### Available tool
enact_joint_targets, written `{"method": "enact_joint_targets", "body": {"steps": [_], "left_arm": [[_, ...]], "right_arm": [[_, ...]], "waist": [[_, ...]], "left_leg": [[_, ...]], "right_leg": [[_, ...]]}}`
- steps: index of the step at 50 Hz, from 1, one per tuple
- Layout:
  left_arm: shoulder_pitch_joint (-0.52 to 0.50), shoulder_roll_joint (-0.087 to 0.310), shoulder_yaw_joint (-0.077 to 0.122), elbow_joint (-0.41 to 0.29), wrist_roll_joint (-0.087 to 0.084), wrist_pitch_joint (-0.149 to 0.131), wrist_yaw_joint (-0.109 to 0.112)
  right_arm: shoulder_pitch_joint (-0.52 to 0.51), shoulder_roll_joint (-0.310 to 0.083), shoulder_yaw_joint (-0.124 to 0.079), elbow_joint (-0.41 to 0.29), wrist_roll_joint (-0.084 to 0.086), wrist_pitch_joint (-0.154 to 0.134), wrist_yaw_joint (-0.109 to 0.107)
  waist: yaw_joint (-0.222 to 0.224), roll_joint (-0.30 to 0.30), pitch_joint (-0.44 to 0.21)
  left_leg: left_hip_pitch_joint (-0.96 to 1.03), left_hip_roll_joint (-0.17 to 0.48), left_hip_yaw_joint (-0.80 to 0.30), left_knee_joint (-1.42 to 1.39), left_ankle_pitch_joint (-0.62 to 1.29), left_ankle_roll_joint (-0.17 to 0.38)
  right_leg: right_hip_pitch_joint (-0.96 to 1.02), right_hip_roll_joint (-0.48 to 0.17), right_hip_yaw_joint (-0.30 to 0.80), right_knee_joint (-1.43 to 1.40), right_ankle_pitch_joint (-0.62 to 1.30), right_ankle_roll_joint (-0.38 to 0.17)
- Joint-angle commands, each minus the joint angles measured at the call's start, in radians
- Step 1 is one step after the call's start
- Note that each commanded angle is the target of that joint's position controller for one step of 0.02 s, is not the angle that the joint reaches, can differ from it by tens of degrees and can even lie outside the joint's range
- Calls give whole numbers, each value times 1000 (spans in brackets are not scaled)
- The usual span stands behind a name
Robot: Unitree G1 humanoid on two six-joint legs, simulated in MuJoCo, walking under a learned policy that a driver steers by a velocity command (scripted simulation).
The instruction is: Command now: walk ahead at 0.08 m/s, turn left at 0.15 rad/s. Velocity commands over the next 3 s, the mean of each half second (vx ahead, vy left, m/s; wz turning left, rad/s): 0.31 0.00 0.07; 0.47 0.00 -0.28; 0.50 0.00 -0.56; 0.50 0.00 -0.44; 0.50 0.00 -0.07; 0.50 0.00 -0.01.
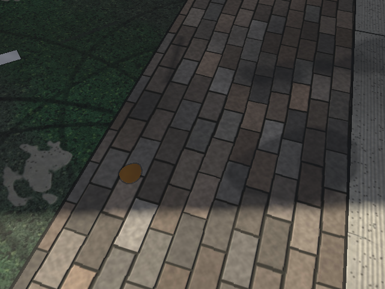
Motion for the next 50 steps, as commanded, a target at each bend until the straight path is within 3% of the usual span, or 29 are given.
{"method": "enact_joint_targets", "body": {"steps": [1,2,4,7,10,13,16,18,19,20,21,22,24,25,30,34,37,40,42,43,44,45,46,47,48,49,50], "left_arm": [[-56,124,27,-69,-7,-15,3],[-60,155,41,-68,-11,-13,4],[-56,144,46,-63,-30,-24,-4],[-67,99,38,-53,-26,-58,-16],[-89,68,22,-53,-22,-78,-29],[-95,84,16,-57,-29,-83,-38],[-12,98,18,-27,-31,-89,-42],[154,126,33,30,-39,-90,-31],[264,200,49,43,-31,-95,-21],[308,302,69,47,-15,-100,-33],[237,221,46,25,-11,-110,-38],[178,164,30,5,-12,-115,-37],[114,124,16,-14,-6,-115,-37],[108,114,10,-17,-2,-114,-34],[175,122,11,6,-12,-109,-17],[238,135,15,24,-21,-94,-1],[288,136,20,38,-30,-81,5],[286,150,33,38,-34,-68,15],[261,167,43,28,-28,-61,15],[249,154,37,17,-20,-58,14],[244,88,16,-22,3,-58,12],[408,-46,-20,-48,-22,-75,7],[355,77,7,-32,-50,-82,7],[246,134,27,-60,-66,-81,8],[200,124,27,-68,-57,-80,12],[177,110,32,-73,-41,-76,11],[196,90,34,-74,-41,-64,6]], "right_arm": [[58,-185,-48,-25,-1,-41,-1],[93,-216,-59,-7,16,-48,-3],[98,-186,-48,9,20,-61,-13],[80,-153,-42,10,18,-80,-19],[80,-176,-53,18,25,-94,-11],[99,-199,-61,35,35,-98,3],[86,-191,-57,46,43,-94,11],[90,-129,-35,53,28,-93,13],[72,-52,-9,32,12,-99,16],[74,-60,-14,-27,29,-117,7],[79,-151,-36,-13,51,-130,3],[71,-176,-43,-8,58,-135,7],[61,-150,-43,10,34,-136,8],[58,-135,-43,13,28,-133,12],[-32,-85,-32,-21,17,-126,11],[-165,-53,-17,-60,25,-143,28],[-246,-55,-13,-84,31,-156,47],[-242,-90,-22,-88,35,-168,56],[-126,-140,-43,-61,35,-172,48],[31,-183,-66,-20,34,-171,36],[214,-246,-81,3,13,-166,22],[237,-306,-89,23,1,-158,31],[213,-187,-61,11,6,-156,32],[148,-134,-45,14,15,-155,28],[94,-117,-39,20,14,-155,27],[57,-92,-35,31,8,-156,29],[32,-84,-33,39,-2,-161,28]], "waist": [[-74,237,-117],[-96,241,-75],[-81,213,-7],[-74,181,-1],[-80,167,-19],[-83,172,-9],[-25,143,-11],[50,104,-45],[86,-90,-85],[74,-297,-115],[55,-165,-63],[31,-137,-3],[2,-70,18],[-7,-73,15],[9,-23,11],[46,-30,34],[61,-31,54],[23,-58,47],[-49,-86,-30],[-129,-77,-143],[-193,20,-326],[-95,360,-491],[-128,282,-422],[-130,204,-249],[-103,124,-166],[-79,114,-110],[-47,144,-91]], "left_leg": [[193,273,-324,-232,38,213],[208,288,-369,-273,-136,214],[184,281,-382,-332,-287,203],[189,249,-313,-360,-199,187],[151,235,-250,-356,-123,188],[84,251,-246,-346,-154,199],[-20,241,-225,-287,-188,172],[-142,179,-162,-124,-172,123],[-256,67,-37,232,-166,50],[-504,-38,-8,519,-331,12],[-578,32,-92,655,-292,24],[-614,73,-87,674,-188,41],[-581,127,-70,617,-41,37],[-536,143,-65,585,15,29],[-527,131,-20,382,201,-37],[-445,86,1,143,334,-60],[-418,62,-8,49,343,-54],[-346,50,-31,-10,288,-26],[-151,17,-2,-26,215,13],[82,25,3,-28,225,47],[412,213,-183,36,173,107],[703,455,-662,-89,-63,253],[623,430,-724,-191,-208,231],[484,396,-538,-204,-177,188],[345,357,-410,-224,-48,170],[238,318,-312,-250,51,160],[165,294,-237,-282,100,155]], "right_leg": [[-206,22,11,212,-123,16],[-297,15,26,300,-107,10],[-368,-4,49,350,-26,-17],[-356,-11,38,250,91,-39],[-253,4,15,86,147,-44],[-159,20,-2,-3,158,-54],[18,42,-23,-93,240,-81],[236,39,6,-133,193,-107],[351,-153,274,-263,76,-173],[437,-324,710,-436,-231,-322],[384,-333,733,-464,-360,-335],[339,-291,625,-462,-312,-296],[274,-211,450,-469,-85,-252],[240,-179,376,-483,11,-237],[238,-126,213,-509,391,-251],[218,-101,167,-500,447,-240],[256,-129,198,-458,450,-244],[304,-169,240,-396,512,-223],[301,-151,232,-262,746,-198],[237,-92,196,-80,791,-167],[33,-21,167,225,537,-135],[-314,129,124,561,-141,-83],[-409,74,202,675,-142,-82],[-460,33,173,688,-54,-85],[-428,-11,148,662,28,-80],[-395,-37,147,615,77,-76],[-339,-63,154,589,112,-74]]}}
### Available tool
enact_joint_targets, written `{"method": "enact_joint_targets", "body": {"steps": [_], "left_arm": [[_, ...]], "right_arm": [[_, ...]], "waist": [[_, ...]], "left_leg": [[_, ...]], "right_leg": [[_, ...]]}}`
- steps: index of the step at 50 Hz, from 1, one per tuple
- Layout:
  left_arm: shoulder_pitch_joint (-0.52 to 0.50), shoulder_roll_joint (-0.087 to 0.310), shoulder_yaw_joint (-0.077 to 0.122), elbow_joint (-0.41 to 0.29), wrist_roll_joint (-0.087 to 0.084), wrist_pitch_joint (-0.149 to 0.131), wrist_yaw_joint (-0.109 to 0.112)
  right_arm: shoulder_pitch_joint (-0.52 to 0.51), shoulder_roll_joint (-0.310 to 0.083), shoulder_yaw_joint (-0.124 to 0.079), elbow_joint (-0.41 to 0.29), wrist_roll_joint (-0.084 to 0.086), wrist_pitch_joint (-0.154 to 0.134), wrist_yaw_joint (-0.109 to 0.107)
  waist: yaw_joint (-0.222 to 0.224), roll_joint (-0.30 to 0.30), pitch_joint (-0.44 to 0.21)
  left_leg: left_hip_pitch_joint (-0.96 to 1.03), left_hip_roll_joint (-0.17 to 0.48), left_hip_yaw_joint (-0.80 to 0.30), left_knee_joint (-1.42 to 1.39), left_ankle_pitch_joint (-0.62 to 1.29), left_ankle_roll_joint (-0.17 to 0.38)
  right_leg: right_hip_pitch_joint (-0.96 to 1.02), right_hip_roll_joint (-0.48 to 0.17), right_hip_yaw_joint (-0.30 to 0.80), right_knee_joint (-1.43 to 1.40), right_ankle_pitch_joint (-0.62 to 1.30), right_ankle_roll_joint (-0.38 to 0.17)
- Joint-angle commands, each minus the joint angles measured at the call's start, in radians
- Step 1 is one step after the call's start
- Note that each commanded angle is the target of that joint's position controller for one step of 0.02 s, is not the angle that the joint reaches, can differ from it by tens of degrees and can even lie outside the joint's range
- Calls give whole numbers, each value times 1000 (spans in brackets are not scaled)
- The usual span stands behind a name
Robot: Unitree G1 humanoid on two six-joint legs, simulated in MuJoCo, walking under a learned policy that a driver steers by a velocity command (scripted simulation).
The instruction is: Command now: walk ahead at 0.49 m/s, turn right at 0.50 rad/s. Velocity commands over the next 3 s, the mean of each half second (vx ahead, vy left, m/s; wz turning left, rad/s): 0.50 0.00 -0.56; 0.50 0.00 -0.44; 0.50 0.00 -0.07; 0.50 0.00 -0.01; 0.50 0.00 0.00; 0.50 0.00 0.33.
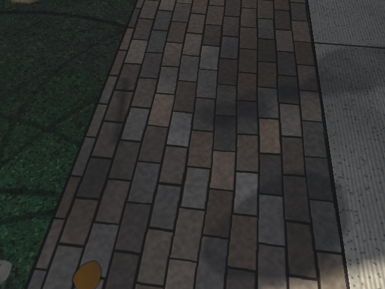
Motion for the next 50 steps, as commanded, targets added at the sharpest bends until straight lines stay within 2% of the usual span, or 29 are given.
{"method": "enact_joint_targets", "body": {"steps": [1,4,6,10,13,15,17,18,19,20,21,22,23,24,25,26,28,30,35,39,42,43,44,45,46,47,48,49,50], "left_arm": [[5,72,29,-87,-2,4,-3],[-44,40,25,-127,6,31,-5],[-88,39,22,-151,12,31,-11],[-213,25,9,-193,12,14,-43],[-304,30,7,-239,12,15,-60],[-332,46,12,-268,14,18,-68],[-288,80,30,-278,17,25,-70],[-191,112,50,-260,15,29,-67],[-20,166,84,-214,11,34,-56],[123,264,118,-184,4,47,-34],[55,345,117,-214,5,30,-38],[65,244,89,-241,10,9,-51],[33,197,74,-230,18,-7,-54],[-22,172,66,-234,16,-14,-52],[-85,142,57,-245,22,-15,-48],[-119,122,48,-264,35,-15,-42],[-123,127,49,-268,32,-20,-32],[-94,147,54,-256,26,-22,-18],[-26,161,60,-224,18,-10,3],[32,138,55,-182,14,-8,4],[38,139,57,-163,20,3,6],[25,139,56,-163,20,8,5],[15,117,48,-167,23,10,3],[10,82,30,-187,35,11,2],[162,10,8,-189,14,-1,0],[151,65,10,-181,3,-11,2],[26,136,29,-194,-6,-13,1],[-57,136,27,-216,5,-15,2],[-104,124,27,-230,22,-20,-1]], "right_arm": [[57,-90,-32,-6,-9,-16,-5],[43,-116,-44,23,0,-31,-9],[52,-138,-52,38,-2,-30,-14],[76,-178,-60,54,2,-15,-23],[128,-207,-70,75,17,4,-26],[145,-227,-76,85,30,21,-26],[135,-257,-84,83,40,36,-29],[124,-265,-86,79,47,45,-30],[116,-244,-76,74,47,50,-32],[149,-176,-50,53,10,44,-34],[218,-58,-11,-3,-14,15,-23],[95,-163,-27,-11,28,-16,-13],[30,-190,-35,-35,55,-32,-8],[30,-176,-30,-26,39,-41,-15],[39,-179,-35,-14,12,-40,-22],[60,-183,-39,-7,7,-29,-21],[71,-164,-38,-6,-3,-9,-19],[26,-140,-31,-20,-11,5,-22],[-150,-100,-10,-67,0,-2,-9],[-195,-121,-12,-81,10,-20,13],[-160,-148,-23,-78,10,-30,18],[-108,-160,-31,-66,8,-33,16],[-8,-188,-48,-38,2,-37,10],[144,-232,-59,-21,-12,-40,5],[268,-317,-86,17,-16,-28,7],[296,-240,-68,39,18,-25,19],[237,-178,-50,29,26,-20,15],[172,-158,-40,16,14,-12,11],[133,-136,-30,16,5,-6,9]], "waist": [[-36,147,-79],[-20,111,-22],[-28,94,-5],[-74,64,19],[-106,59,42],[-103,68,44],[-59,99,-10],[2,104,-71],[93,83,-160],[126,-72,-249],[-6,-263,-354],[79,-107,-388],[72,-72,-245],[28,6,-171],[-13,18,-128],[-43,-6,-120],[-57,-6,-113],[-50,4,-86],[16,-41,-38],[43,-56,-28],[20,-93,-21],[-11,-105,-38],[-62,-91,-104],[-129,-25,-252],[-92,268,-399],[-115,290,-374],[-133,177,-212],[-117,104,-130],[-97,84,-62]], "left_leg": [[240,275,-272,-298,19,158],[183,290,-168,-359,91,181],[201,285,-101,-375,126,185],[238,257,40,-371,186,157],[331,284,80,-347,203,138],[403,304,100,-295,284,120],[444,304,132,-158,592,98],[433,289,154,-5,731,83],[339,249,183,219,731,48],[71,194,190,554,319,-5],[-323,-19,16,849,-466,-55],[-424,8,-158,919,-441,-35],[-490,47,-146,884,-339,-11],[-445,91,-148,801,-254,-1],[-373,121,-151,715,-198,-8],[-307,138,-159,679,-160,-13],[-265,132,-143,609,-123,-43],[-275,114,-128,504,-43,-75],[-211,46,-119,146,235,-96],[-183,40,-129,41,271,-64],[-158,34,-118,10,140,-17],[-90,18,-93,-16,110,5],[58,14,-80,-38,125,38],[320,144,-211,7,142,104],[696,358,-648,-46,-41,278],[717,399,-870,-184,-309,291],[588,369,-743,-203,-383,242],[456,328,-618,-215,-311,210],[340,290,-529,-242,-211,208]], "right_leg": [[-230,-115,44,27,94,6],[-276,-133,38,-46,139,22],[-312,-135,37,-140,234,31],[-278,-110,-35,-376,418,20],[-292,-94,-73,-476,403,-3],[-295,-74,-99,-514,332,-29],[-192,-10,-155,-525,227,-68],[-60,38,-185,-543,202,-96],[185,89,-193,-595,254,-133],[482,-58,58,-610,280,-199],[720,-266,657,-774,24,-385],[728,-300,741,-891,-54,-368],[629,-278,605,-901,15,-326],[491,-233,487,-891,126,-293],[368,-193,392,-894,242,-270],[295,-169,345,-913,319,-264],[225,-149,291,-939,437,-275],[180,-123,232,-953,485,-271],[133,-61,179,-941,351,-202],[221,-112,227,-886,312,-187],[311,-156,276,-820,411,-170],[323,-147,271,-770,513,-157],[315,-95,235,-646,639,-133],[198,-40,185,-400,543,-97],[-174,120,82,-27,90,-7],[-344,117,128,95,-180,-1],[-412,62,130,142,-104,-7],[-399,17,80,116,-30,-10],[-384,-16,58,51,24,-9]]}}
Over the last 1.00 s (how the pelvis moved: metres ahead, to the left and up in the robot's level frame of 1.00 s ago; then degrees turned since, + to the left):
0.38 -0.01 0.00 -11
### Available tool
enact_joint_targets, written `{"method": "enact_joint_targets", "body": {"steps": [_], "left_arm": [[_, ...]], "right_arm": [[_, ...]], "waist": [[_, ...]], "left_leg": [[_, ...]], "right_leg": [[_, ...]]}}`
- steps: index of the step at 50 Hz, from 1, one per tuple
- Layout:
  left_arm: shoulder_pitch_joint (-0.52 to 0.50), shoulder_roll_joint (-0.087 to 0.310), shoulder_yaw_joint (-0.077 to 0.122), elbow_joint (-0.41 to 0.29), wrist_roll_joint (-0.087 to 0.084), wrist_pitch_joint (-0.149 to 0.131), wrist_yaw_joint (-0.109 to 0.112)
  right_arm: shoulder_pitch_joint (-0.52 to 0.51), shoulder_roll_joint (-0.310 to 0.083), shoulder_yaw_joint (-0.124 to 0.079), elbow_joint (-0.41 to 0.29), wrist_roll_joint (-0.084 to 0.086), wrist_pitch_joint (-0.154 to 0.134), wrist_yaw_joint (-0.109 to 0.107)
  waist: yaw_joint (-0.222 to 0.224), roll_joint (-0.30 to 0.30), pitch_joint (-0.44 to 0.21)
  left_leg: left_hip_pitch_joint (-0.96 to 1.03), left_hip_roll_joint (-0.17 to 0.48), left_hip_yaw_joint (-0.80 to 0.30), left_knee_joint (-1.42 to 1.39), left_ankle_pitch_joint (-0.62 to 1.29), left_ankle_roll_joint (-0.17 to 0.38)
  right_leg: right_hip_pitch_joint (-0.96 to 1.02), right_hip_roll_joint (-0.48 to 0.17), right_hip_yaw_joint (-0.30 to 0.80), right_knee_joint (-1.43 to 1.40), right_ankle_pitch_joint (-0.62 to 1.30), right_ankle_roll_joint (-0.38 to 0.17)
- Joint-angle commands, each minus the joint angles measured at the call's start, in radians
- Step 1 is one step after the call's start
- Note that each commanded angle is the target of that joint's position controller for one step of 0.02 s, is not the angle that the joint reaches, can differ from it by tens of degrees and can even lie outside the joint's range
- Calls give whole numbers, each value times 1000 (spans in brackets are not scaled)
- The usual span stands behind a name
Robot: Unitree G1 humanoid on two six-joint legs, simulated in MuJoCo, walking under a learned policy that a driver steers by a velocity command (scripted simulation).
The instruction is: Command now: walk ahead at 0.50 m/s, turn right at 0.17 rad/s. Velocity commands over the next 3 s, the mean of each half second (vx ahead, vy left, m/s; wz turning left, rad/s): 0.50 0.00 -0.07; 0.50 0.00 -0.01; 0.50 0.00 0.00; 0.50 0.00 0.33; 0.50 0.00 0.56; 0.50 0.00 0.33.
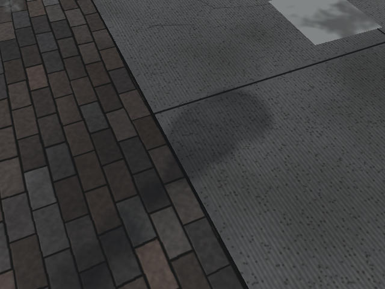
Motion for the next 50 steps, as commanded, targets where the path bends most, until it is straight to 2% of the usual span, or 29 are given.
{"method": "enact_joint_targets", "body": {"steps": [1,4,6,9,12,15,17,18,19,20,21,22,23,24,25,26,27,29,32,36,39,41,44,45,46,47,48,49,50], "left_arm": [[-90,125,32,-116,16,-32,-4],[-67,71,20,-107,15,-27,-9],[-127,53,10,-131,23,-30,-9],[-220,30,-1,-149,21,-40,-17],[-315,25,-5,-171,11,-49,-31],[-380,37,-1,-198,5,-54,-46],[-374,56,6,-203,5,-57,-54],[-331,76,15,-194,8,-58,-54],[-226,104,32,-164,13,-58,-50],[-73,153,55,-122,18,-55,-40],[72,244,75,-106,40,-49,-31],[111,243,73,-85,25,-43,-35],[84,162,49,-85,15,-41,-35],[8,143,39,-90,11,-40,-33],[-50,126,33,-94,20,-41,-35],[-91,104,26,-96,28,-45,-39],[-114,93,24,-95,33,-50,-41],[-124,95,27,-79,24,-64,-42],[-95,124,36,-45,24,-70,-32],[-42,149,40,-7,16,-60,-20],[23,167,45,34,7,-49,-17],[41,171,48,55,3,-38,-13],[32,185,54,73,2,-21,-5],[13,186,53,73,3,-14,-3],[18,158,41,69,11,-10,0],[69,94,14,44,40,-17,2],[168,5,-11,45,25,-38,-8],[74,120,15,47,-2,-55,-14],[-23,153,25,14,-19,-64,-17]], "right_arm": [[84,-95,-19,-22,-13,5,-9],[96,-105,-19,-4,-3,-2,-14],[114,-139,-27,10,5,-1,-20],[142,-158,-29,28,13,9,-26],[205,-169,-28,56,20,20,-28],[249,-176,-28,83,23,37,-30],[251,-191,-34,92,24,50,-35],[240,-202,-37,92,24,55,-38],[221,-204,-36,89,25,59,-41],[216,-179,-24,78,16,60,-43],[269,-97,4,42,-5,46,-41],[334,-45,24,52,-1,26,-34],[244,-149,-3,41,26,14,-26],[160,-167,-9,13,37,7,-22],[120,-156,-8,9,24,6,-25],[120,-146,-12,11,12,12,-26],[145,-128,-11,17,12,22,-25],[166,-92,-4,28,10,42,-28],[71,-80,0,-4,-2,49,-32],[-72,-54,13,-35,2,34,-18],[-159,-60,15,-64,10,26,-5],[-190,-73,12,-83,12,22,5],[-143,-104,0,-80,10,17,13],[-54,-127,-14,-55,8,16,9],[99,-176,-39,-10,5,17,0],[256,-264,-61,14,-5,22,-9],[291,-285,-65,34,3,28,-3],[271,-193,-40,25,16,28,-3],[194,-163,-30,13,13,26,-6]], "waist": [[-45,99,-13],[-23,126,-19],[-34,104,-5],[-66,93,6],[-105,91,22],[-113,95,41],[-89,107,33],[-57,115,6],[8,110,-58],[77,91,-167],[95,-69,-333],[75,-251,-434],[96,-153,-318],[77,-109,-178],[50,-43,-108],[15,-37,-65],[-15,-58,-61],[-40,-61,-49],[-28,-33,-3],[23,-22,28],[55,-21,45],[54,-27,52],[11,-50,15],[-43,-51,-39],[-108,-31,-146],[-134,122,-309],[-89,346,-405],[-131,219,-320],[-118,167,-181]], "left_leg": [[300,295,-419,-296,-112,175],[243,263,-304,-342,67,189],[242,265,-250,-365,160,200],[244,227,-156,-373,222,170],[262,225,-120,-363,223,153],[353,270,-137,-326,249,141],[413,296,-143,-277,331,123],[426,293,-132,-220,458,112],[409,263,-97,-98,606,92],[311,216,-60,92,594,61],[-23,115,-7,459,266,2],[-263,-1,-86,681,-414,-22],[-371,59,-140,765,-400,-11],[-402,106,-102,746,-302,-5],[-372,140,-84,699,-222,-11],[-323,167,-86,649,-170,-19],[-265,182,-90,626,-137,-27],[-231,188,-79,580,-104,-48],[-288,196,-75,431,32,-74],[-238,158,-43,163,247,-70],[-231,136,-38,70,272,-58],[-252,129,-48,27,219,-34],[-163,99,-23,-12,105,7],[-31,66,10,-37,99,29],[203,74,5,-24,124,62],[541,289,-248,28,169,149],[774,438,-698,-134,-105,279],[721,412,-701,-204,-265,240],[588,385,-566,-226,-235,202]], "right_leg": [[-375,-138,2,32,113,3],[-328,-161,-37,-74,150,22],[-355,-170,-56,-186,222,40],[-320,-157,-84,-385,400,48],[-264,-125,-113,-522,512,48],[-278,-109,-109,-591,476,24],[-249,-97,-112,-625,406,-3],[-177,-78,-127,-640,375,-21],[-22,-52,-154,-672,388,-48],[223,-83,-129,-653,418,-85],[611,-331,201,-614,406,-201],[750,-459,563,-750,234,-294],[675,-419,517,-794,120,-253],[528,-386,379,-824,172,-224],[397,-345,291,-855,261,-212],[296,-312,224,-890,344,-205],[232,-293,186,-921,381,-205],[164,-277,118,-967,440,-219],[146,-265,45,-1005,486,-222],[154,-226,-44,-1014,472,-179],[226,-259,-37,-994,446,-173],[304,-293,-25,-956,475,-161],[382,-313,-21,-860,652,-131],[375,-283,-50,-752,808,-111],[300,-228,-91,-562,833,-81],[48,-146,-139,-220,515,-37],[-295,17,-80,51,-128,14],[-408,-40,16,145,-139,1],[-457,-90,-16,135,-41,-12]]}}
Over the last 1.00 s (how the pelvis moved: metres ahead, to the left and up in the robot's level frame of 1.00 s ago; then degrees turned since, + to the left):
0.56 -0.14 0.00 -30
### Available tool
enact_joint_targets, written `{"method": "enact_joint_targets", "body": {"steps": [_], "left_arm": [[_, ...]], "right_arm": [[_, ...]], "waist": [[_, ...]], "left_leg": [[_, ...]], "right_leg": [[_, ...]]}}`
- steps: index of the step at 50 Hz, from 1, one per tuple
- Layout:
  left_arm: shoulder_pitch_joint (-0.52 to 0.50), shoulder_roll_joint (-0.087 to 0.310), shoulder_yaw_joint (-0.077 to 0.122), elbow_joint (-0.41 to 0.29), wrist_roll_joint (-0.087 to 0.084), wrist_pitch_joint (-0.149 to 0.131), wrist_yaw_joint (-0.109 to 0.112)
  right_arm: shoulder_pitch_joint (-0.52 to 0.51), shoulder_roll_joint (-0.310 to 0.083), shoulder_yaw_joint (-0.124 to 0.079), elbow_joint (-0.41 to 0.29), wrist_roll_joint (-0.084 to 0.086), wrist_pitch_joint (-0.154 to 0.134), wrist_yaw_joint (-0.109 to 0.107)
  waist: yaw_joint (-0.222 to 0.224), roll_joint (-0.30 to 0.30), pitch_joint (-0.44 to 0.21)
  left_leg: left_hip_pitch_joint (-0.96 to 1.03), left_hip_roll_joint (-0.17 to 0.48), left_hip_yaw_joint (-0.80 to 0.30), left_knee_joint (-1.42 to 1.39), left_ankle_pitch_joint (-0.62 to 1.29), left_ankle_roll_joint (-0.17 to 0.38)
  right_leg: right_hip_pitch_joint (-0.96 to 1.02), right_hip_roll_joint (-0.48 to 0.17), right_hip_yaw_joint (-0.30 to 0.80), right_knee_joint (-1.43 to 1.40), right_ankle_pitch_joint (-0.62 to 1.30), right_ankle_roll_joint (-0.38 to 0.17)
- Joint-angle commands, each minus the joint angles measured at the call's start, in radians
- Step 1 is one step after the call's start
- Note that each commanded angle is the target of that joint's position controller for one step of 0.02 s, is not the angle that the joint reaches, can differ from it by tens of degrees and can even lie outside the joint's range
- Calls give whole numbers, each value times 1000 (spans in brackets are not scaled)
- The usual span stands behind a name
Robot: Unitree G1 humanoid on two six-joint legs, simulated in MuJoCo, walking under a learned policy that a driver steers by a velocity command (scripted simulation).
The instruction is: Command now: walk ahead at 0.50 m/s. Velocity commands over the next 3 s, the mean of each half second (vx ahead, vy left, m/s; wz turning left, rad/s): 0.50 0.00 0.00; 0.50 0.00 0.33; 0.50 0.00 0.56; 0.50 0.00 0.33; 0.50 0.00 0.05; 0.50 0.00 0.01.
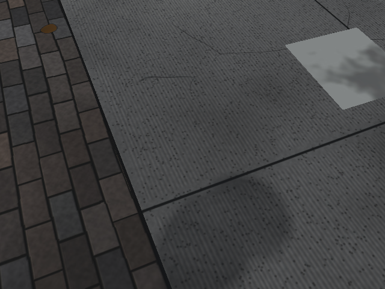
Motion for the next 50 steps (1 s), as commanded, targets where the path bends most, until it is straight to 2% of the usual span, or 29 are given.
{"method": "enact_joint_targets", "body": {"steps": [1,2,3,4,6,9,13,17,20,21,22,23,24,25,26,27,28,29,30,32,34,37,40,43,45,46,48,49,50], "left_arm": [[-86,136,24,-113,-15,-44,-1],[-96,125,28,-115,0,-41,2],[-74,110,28,-109,5,-32,1],[-55,91,26,-101,5,-23,2],[-66,67,21,-104,10,-8,5],[-163,55,16,-134,18,-7,5],[-298,27,2,-163,11,-21,-11],[-402,36,0,-200,2,-31,-32],[-392,62,7,-208,3,-37,-45],[-344,81,16,-196,4,-38,-45],[-232,109,33,-162,8,-39,-41],[-68,161,57,-114,13,-37,-31],[61,264,81,-95,31,-32,-23],[89,227,72,-79,12,-25,-26],[32,163,49,-88,4,-25,-26],[-37,130,40,-101,11,-25,-21],[-100,103,31,-104,19,-28,-22],[-142,69,22,-107,26,-36,-23],[-163,62,21,-104,32,-42,-25],[-165,71,27,-85,33,-58,-25],[-155,89,33,-65,38,-64,-17],[-148,100,35,-46,37,-62,-4],[-121,117,37,-28,30,-56,6],[-61,133,44,5,19,-36,11],[-43,142,49,17,12,-16,13],[-49,151,52,17,8,-7,16],[-74,179,61,7,5,10,26],[-86,188,64,1,6,19,32],[-104,185,60,-7,3,25,37]], "right_arm": [[194,-148,-42,2,-4,1,-9],[152,-125,-37,-3,-13,-2,-8],[132,-107,-31,-5,-23,-6,-8],[126,-102,-31,-1,-21,-10,-7],[137,-121,-37,15,-12,-19,-10],[172,-147,-44,40,-10,-15,-24],[229,-164,-46,70,1,-5,-35],[299,-176,-51,113,8,15,-38],[296,-190,-59,127,13,31,-46],[280,-198,-62,126,13,35,-48],[259,-195,-60,123,13,41,-50],[263,-162,-46,112,3,43,-53],[350,-70,-15,79,-14,29,-48],[373,-44,-4,95,-4,6,-41],[291,-149,-31,79,22,-12,-32],[215,-158,-33,59,39,-20,-29],[181,-146,-34,56,32,-17,-33],[183,-141,-41,63,22,-5,-37],[212,-120,-41,74,20,10,-38],[232,-83,-37,82,20,35,-42],[191,-78,-40,64,18,45,-46],[132,-69,-41,43,11,38,-37],[30,-43,-29,8,7,32,-19],[-56,-32,-21,-40,9,32,-3],[-89,-37,-22,-73,10,33,11],[-89,-44,-26,-86,11,34,18],[-34,-77,-43,-94,11,39,25],[58,-107,-62,-79,13,43,24],[215,-158,-93,-42,16,44,14]], "waist": [[-114,72,-118],[-84,68,-74],[-55,91,-71],[-40,98,-70],[-30,86,-48],[-49,59,-14],[-98,58,14],[-129,60,42],[-97,78,27],[-65,90,-3],[-1,85,-71],[65,56,-191],[59,-134,-356],[58,-275,-439],[70,-178,-301],[53,-122,-185],[23,-61,-103],[-8,-71,-65],[-32,-91,-54],[-51,-82,-36],[-50,-59,-7],[-37,-50,8],[4,-34,35],[39,-18,63],[40,-23,69],[28,-33,61],[-21,-74,-1],[-75,-85,-57],[-162,-63,-137]], "left_leg": [[532,307,-486,-300,-138,181],[428,278,-416,-326,-41,179],[366,253,-367,-351,23,174],[334,238,-328,-377,60,178],[293,234,-265,-413,138,194],[307,218,-193,-441,202,187],[319,180,-107,-450,189,149],[437,232,-119,-408,189,145],[527,272,-132,-334,303,121],[536,266,-123,-276,432,109],[517,230,-89,-146,577,88],[407,176,-50,63,538,57],[48,53,1,446,173,-7],[-183,-56,-90,663,-415,-33],[-291,13,-154,744,-400,-17],[-308,63,-133,726,-313,-3],[-275,104,-115,662,-232,-7],[-222,135,-125,602,-176,-11],[-165,145,-132,583,-141,-18],[-142,148,-140,553,-97,-34],[-200,143,-162,486,-13,-47],[-220,126,-151,317,164,-54],[-186,114,-80,160,270,-46],[-239,106,-52,77,242,-26],[-271,94,-26,49,162,-6],[-254,79,-6,40,114,8],[-133,17,57,49,7,45],[-12,-23,80,49,-28,70],[219,-59,71,-18,26,108]], "right_leg": [[-543,-90,34,263,102,-19],[-500,-121,32,206,161,-12],[-437,-141,39,178,198,-7],[-405,-146,35,153,213,0],[-413,-154,21,94,251,21],[-472,-158,13,-68,402,45],[-415,-118,-28,-311,590,43],[-435,-94,-30,-417,573,23],[-398,-76,-32,-461,466,-17],[-319,-53,-52,-471,433,-33],[-158,-22,-83,-498,441,-59],[104,-57,-51,-469,468,-97],[507,-310,323,-457,423,-228],[625,-414,674,-621,252,-323],[527,-380,591,-656,146,-274],[387,-349,442,-676,170,-234],[246,-310,335,-716,241,-211],[155,-276,256,-750,309,-190],[93,-260,203,-782,345,-182],[34,-255,117,-829,424,-190],[35,-254,47,-853,482,-189],[64,-227,-65,-864,545,-161],[87,-220,-145,-878,558,-140],[216,-260,-176,-844,614,-136],[306,-288,-191,-791,707,-127],[333,-297,-204,-751,809,-117],[359,-297,-232,-611,1148,-94],[343,-286,-246,-473,1269,-80],[250,-248,-268,-264,1233,-49]]}}
Over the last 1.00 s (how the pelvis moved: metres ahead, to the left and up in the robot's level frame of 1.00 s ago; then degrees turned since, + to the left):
0.56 0.00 0.00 0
